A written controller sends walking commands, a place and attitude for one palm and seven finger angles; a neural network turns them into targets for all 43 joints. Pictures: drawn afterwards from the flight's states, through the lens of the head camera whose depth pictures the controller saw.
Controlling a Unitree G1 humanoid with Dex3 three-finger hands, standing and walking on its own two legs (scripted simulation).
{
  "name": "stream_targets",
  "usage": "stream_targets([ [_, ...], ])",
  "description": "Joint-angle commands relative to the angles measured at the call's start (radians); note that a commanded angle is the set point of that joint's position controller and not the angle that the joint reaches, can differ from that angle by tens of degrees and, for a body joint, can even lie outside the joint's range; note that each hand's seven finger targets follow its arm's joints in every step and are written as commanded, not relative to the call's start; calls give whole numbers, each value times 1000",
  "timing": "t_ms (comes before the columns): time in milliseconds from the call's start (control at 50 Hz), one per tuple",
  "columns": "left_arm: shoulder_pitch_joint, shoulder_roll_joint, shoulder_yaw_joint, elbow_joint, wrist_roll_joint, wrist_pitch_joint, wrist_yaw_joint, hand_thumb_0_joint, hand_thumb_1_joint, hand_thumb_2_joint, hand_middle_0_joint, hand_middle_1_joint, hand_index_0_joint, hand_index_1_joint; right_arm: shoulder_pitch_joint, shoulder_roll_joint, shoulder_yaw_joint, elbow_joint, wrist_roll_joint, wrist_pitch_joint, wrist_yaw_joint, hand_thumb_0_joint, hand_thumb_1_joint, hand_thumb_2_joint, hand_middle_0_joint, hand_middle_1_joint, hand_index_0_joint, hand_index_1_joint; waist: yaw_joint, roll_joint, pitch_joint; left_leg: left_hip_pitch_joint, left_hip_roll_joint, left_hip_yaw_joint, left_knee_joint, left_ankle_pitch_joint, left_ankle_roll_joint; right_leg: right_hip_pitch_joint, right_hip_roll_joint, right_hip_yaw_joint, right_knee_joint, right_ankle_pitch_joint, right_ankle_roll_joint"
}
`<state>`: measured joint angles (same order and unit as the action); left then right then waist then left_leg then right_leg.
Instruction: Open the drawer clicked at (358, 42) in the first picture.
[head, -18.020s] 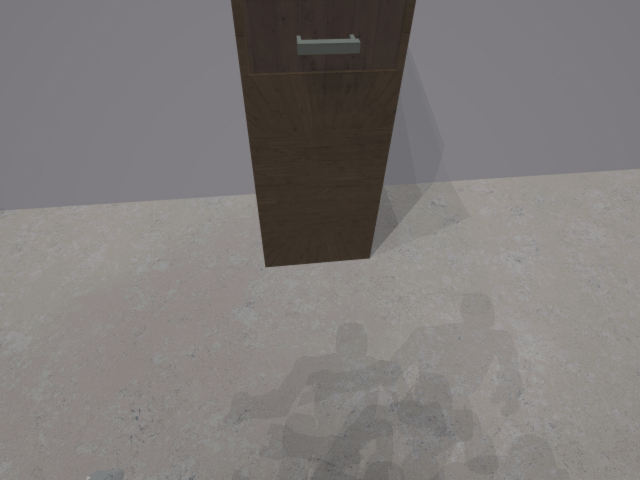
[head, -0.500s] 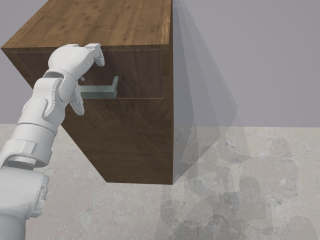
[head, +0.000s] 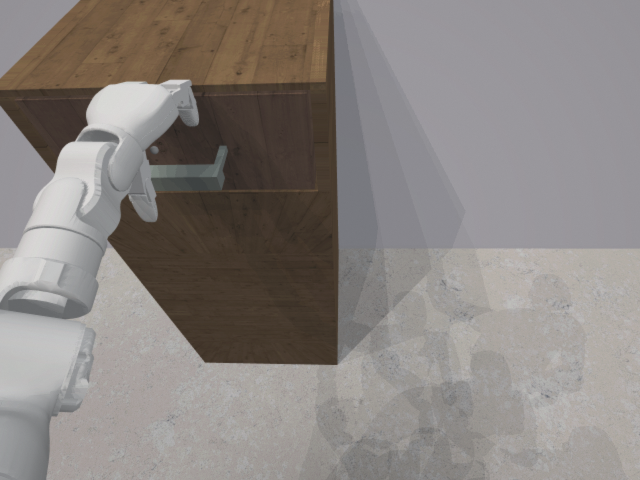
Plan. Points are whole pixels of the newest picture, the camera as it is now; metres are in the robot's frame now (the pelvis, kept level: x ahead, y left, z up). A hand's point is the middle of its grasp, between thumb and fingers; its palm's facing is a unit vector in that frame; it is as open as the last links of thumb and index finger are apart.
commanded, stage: move the hooked fingers above the handle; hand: left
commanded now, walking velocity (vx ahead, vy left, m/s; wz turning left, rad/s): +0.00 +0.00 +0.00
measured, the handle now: (172, 165) +0.50 +0.23 +0.11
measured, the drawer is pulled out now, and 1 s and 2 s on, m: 0.00 0.00 0.00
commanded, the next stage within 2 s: lower the fingers behind the handle in 1.26 s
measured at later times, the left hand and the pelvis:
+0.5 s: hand (152, 148) +0.46 +0.22 +0.17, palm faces +0.00 +0.01 -1.00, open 13.6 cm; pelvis -0.01 +0.00 +0.00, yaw -1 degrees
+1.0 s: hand (145, 146) +0.46 +0.23 +0.18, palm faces +0.02 +0.00 -1.00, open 13.6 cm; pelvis -0.01 +0.00 +0.00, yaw -2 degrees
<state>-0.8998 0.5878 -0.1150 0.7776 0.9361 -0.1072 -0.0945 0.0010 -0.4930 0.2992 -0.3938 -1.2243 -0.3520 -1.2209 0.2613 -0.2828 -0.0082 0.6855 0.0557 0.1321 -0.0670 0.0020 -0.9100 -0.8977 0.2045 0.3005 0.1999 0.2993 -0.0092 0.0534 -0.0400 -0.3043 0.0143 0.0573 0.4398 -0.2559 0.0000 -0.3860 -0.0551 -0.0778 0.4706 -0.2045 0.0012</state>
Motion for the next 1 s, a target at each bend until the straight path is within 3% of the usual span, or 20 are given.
stream_targets([
  [0,-577,294,131,-192,0,9,57,0,-500,300,-300,-1200,-300,-1200,10,-128,-45,-101,-8,-34,-9,0,-900,-900,200,300,200,300,-31,-36,-370,66,-36,-19,-34,236,40,225,39,56,-41,187,-27],
  [120,-539,353,176,-137,-3,1,57,0,-500,300,-300,-1200,-300,-1200,10,-134,-40,-101,-2,-36,-16,0,-900,-900,200,300,200,300,-24,-54,-330,17,-35,-14,-45,200,40,235,35,59,-47,169,-23],
  [160,-553,373,192,-142,0,-8,59,0,-500,300,-300,-1200,-300,-1200,16,-138,-43,-99,-2,-37,-18,0,-900,-900,200,300,200,300,-30,-72,-353,24,-31,-12,-41,213,41,247,35,60,-47,176,-21],
  [180,-565,395,205,-155,2,-13,63,0,-500,300,-300,-1200,-300,-1200,15,-137,-42,-102,-3,-38,-18,0,-900,-900,200,300,200,300,-21,-47,-369,19,-34,-14,-44,212,39,255,34,62,-42,179,-22],
  [220,-545,396,206,-119,6,-9,66,0,-500,300,-300,-1200,-300,-1200,15,-135,-41,-99,-3,-36,-19,0,-900,-900,200,300,200,300,-23,-48,-336,5,-32,-11,-47,184,38,242,34,62,-50,155,-21],
  [320,-553,412,212,-114,7,-17,74,0,-500,300,-300,-1200,-300,-1200,19,-141,-42,-100,-1,-40,-22,0,-900,-900,200,300,200,300,-27,-59,-338,-2,-30,-9,-48,168,39,233,35,65,-52,137,-17],
  [360,-542,446,235,-98,8,-17,76,0,-500,300,-300,-1200,-300,-1200,16,-143,-41,-102,1,-39,-25,0,-900,-900,200,300,200,300,-26,-76,-346,-13,-30,-3,-47,154,41,254,31,72,-58,122,-14],
  [480,-548,482,249,-78,14,-17,84,0,-500,300,-300,-1200,-300,-1200,13,-145,-36,-103,6,-40,-31,0,-900,-900,200,300,200,300,-20,-57,-338,-39,-30,-2,-50,130,38,250,30,76,-60,103,-12],
  [560,-565,471,248,-114,18,-25,89,0,-500,300,-300,-1200,-300,-1200,17,-141,-40,-108,0,-40,-31,0,-900,-900,200,300,200,300,-19,-33,-384,-7,-31,-2,-46,169,38,264,33,73,-52,133,-16],
  [620,-528,477,264,-106,12,-23,90,0,-500,300,-300,-1200,-300,-1200,11,-141,-42,-110,-1,-38,-30,0,-900,-900,200,300,200,300,-8,-60,-368,-19,-29,0,-48,166,39,278,30,77,-52,148,-14],
  [680,-538,486,271,-134,16,-32,91,0,-500,300,-300,-1200,-300,-1200,1,-140,-43,-115,-1,-39,-30,0,-900,-900,200,300,200,300,-2,-33,-370,-10,-28,0,-54,163,40,273,32,77,-55,132,-16],
  [700,-531,469,258,-129,17,-28,92,0,-500,300,-300,-1200,-300,-1200,0,-139,-42,-115,-2,-39,-29,0,-900,-900,200,300,200,300,-4,-30,-363,-10,-28,-1,-56,159,39,268,32,76,-56,128,-17],
  [840,-504,499,299,-168,16,-28,98,0,-500,300,-300,-1200,-300,-1200,-6,-139,-46,-118,-6,-38,-25,0,-900,-900,200,300,200,300,13,-31,-396,4,-29,2,-50,214,37,306,33,75,-44,191,-19],
  [920,-479,467,275,-149,15,-14,91,0,-500,300,-300,-1200,-300,-1200,-14,-139,-46,-113,-4,-36,-23,0,-900,-900,200,300,200,300,7,-31,-354,8,-27,4,-56,202,37,277,36,68,-52,173,-19],
  [960,-500,436,255,-180,11,-18,80,0,-500,300,-300,-1200,-300,-1200,-14,-139,-48,-119,-3,-38,-21,0,-900,-900,200,300,200,300,0,-43,-375,34,-23,1,-55,228,38,279,38,64,-51,182,-21],
  [980,-509,439,255,-210,10,-21,79,0,-500,300,-300,-1200,-300,-1200,-17,-138,-50,-120,-6,-41,-19,0,-900,-900,200,300,200,300,8,-17,-399,49,-25,3,-49,240,40,285,35,72,-47,199,-21],
])
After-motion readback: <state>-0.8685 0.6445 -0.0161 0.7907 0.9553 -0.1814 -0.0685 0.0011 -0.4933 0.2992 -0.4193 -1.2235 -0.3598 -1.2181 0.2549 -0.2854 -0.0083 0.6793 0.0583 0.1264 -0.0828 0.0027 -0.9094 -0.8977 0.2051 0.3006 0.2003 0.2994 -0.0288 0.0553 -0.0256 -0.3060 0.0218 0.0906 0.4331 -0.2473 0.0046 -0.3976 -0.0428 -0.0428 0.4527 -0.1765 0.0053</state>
